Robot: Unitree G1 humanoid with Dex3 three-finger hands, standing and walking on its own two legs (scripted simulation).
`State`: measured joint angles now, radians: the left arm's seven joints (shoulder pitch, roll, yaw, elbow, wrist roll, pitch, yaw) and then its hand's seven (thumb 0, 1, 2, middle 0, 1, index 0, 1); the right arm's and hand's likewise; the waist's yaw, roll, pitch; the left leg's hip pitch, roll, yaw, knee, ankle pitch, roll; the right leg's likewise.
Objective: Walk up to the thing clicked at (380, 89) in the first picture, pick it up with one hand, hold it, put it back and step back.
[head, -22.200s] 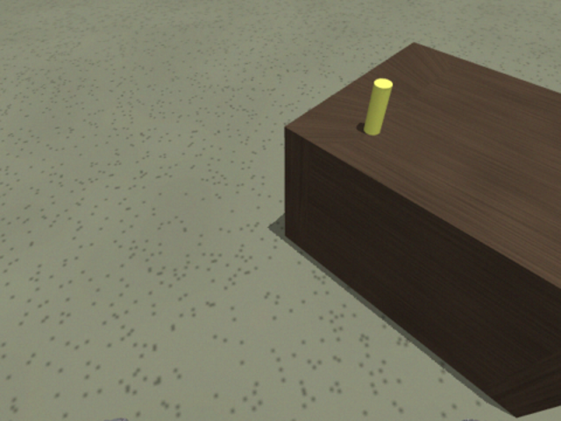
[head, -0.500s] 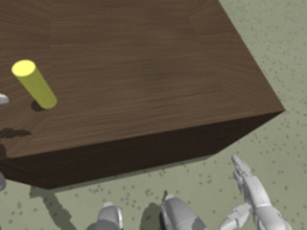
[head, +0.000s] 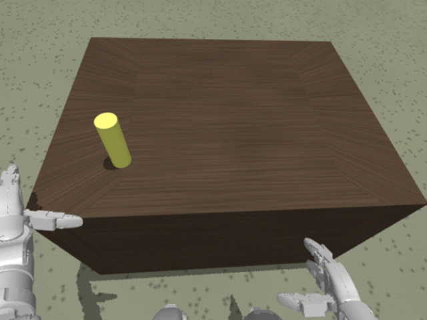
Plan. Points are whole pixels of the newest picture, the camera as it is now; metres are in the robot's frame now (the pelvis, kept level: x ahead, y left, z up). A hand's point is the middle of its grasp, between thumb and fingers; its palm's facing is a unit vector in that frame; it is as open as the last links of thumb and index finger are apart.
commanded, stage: home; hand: left
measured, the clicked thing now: (114, 142) +0.52 +0.24 -0.04
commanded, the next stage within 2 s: none
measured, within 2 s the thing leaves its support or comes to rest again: neither
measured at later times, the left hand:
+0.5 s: hand (134, 312) +0.15 +0.15 -0.06, palm faces +0.11 -0.97 -0.19, open 17.6 cm
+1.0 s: hand (134, 307) +0.16 +0.15 -0.06, palm faces +0.12 -0.97 -0.22, open 17.7 cm
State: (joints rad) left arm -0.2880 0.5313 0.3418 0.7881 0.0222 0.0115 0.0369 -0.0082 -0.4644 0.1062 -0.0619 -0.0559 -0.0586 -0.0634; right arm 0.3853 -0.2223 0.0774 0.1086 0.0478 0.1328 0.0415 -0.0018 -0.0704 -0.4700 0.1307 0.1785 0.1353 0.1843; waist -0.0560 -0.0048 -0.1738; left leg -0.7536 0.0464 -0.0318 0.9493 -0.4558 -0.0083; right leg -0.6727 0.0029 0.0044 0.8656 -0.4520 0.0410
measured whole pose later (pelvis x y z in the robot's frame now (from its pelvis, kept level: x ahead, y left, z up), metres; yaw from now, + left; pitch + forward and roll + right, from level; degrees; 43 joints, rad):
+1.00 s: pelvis -0.01 -0.03 -0.01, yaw +1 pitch +10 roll +0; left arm 0.46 0.20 -0.01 0.09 -0.04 0.02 0.08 -0.01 -0.60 0.02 -0.05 -0.03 -0.05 -0.04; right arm 0.47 -0.20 0.00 0.03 0.04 0.11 -0.09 0.02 -0.90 -0.90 0.20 0.30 0.20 0.30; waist 0.00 -0.01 -0.13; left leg -0.68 0.03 -0.02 0.97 -0.46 -0.04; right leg -0.65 -0.01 0.02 0.99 -0.51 0.01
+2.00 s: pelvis -0.01 -0.02 -0.01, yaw +1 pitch +11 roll +0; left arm 0.49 0.20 0.00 0.02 -0.03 0.05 0.08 -0.01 -0.59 0.03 -0.05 -0.04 -0.05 -0.04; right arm 0.49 -0.20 0.00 0.00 0.03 0.13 -0.08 0.02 -0.90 -0.90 0.20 0.30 0.20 0.30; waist 0.00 -0.01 -0.15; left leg -0.71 0.03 -0.01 1.01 -0.49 -0.03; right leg -0.67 -0.02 0.02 1.01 -0.53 0.02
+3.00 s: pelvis -0.02 -0.01 +0.02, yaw +1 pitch -1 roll +0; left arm 0.26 0.35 0.02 0.85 0.04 -0.01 0.02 0.00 0.00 0.58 -0.18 -0.25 -0.18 -0.26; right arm 0.21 -0.32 -0.04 0.92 -0.04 0.00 -0.01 0.01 -0.91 -0.90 0.20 0.29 0.20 0.30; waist 0.01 0.00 0.04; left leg -0.36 0.02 -0.01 0.75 -0.37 -0.01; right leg -0.32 -0.03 0.01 0.74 -0.41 0.02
